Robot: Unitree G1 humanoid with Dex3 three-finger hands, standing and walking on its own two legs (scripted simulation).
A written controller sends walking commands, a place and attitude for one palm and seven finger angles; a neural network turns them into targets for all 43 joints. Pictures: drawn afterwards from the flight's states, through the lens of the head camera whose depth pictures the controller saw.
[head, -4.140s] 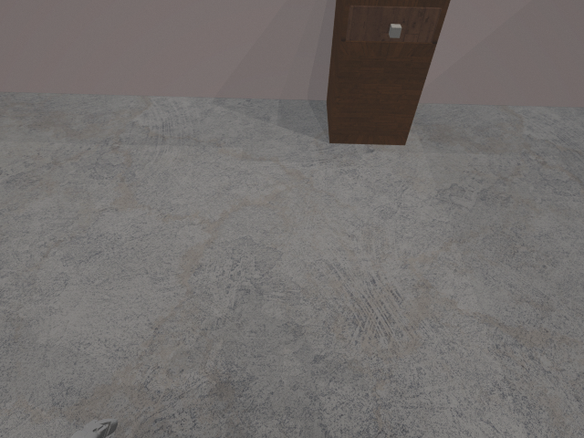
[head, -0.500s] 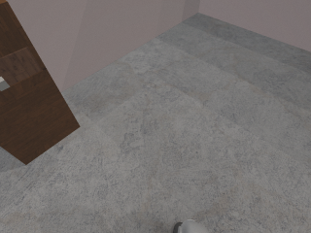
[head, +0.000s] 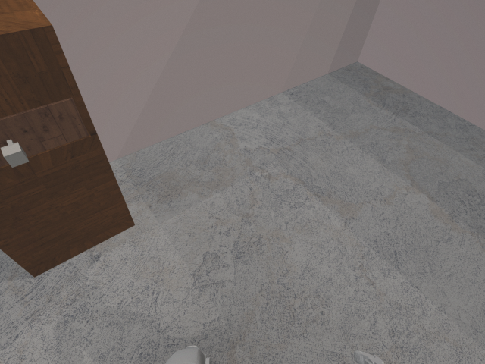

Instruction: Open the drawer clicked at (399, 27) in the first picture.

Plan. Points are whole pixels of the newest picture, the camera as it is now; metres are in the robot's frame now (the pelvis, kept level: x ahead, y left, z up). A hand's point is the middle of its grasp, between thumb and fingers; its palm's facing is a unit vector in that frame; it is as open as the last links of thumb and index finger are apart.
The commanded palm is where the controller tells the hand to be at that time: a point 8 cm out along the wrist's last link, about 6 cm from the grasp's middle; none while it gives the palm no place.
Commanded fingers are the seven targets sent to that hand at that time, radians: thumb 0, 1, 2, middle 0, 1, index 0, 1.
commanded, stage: turn to face it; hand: left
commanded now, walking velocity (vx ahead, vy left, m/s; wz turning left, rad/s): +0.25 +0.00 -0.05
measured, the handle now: (13, 150) +0.59 +0.69 -0.12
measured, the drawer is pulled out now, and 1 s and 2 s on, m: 0.00 0.00 0.00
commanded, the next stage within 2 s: take the last steps up to it in 1.34 s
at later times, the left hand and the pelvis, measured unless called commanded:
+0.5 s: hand (157, 303) +0.24 +0.20 -0.15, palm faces +0.15 -0.96 -0.24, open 7.4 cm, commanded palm none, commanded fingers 0.00 0.90 0.90 -0.20 -0.30 -0.20 -0.30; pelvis +0.13 -0.01 +0.00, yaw +9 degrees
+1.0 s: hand out of the picture +0.06 +0.25 -0.18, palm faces +0.48 -0.84 -0.26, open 7.4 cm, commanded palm none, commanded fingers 0.00 0.90 0.90 -0.20 -0.30 -0.20 -0.30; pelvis +0.13 +0.03 +0.00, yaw +27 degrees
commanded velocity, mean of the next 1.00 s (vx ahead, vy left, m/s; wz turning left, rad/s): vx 0.01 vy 0.00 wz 0.52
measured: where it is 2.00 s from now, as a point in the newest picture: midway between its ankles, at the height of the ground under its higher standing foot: outside the picture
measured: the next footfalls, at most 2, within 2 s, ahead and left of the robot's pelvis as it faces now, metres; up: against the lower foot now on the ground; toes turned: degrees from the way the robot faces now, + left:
left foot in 0.04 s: +0.16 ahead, +0.12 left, +0.00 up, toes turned +10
right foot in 0.48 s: +0.22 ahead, -0.12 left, +0.00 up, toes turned +3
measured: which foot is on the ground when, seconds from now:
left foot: up 0.00-0.02, down 0.04-0.48, up 0.50-0.86, down 0.88-1.00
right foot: down 0.00-0.04, up 0.06-0.46, down 0.48-0.88, up 0.90-1.00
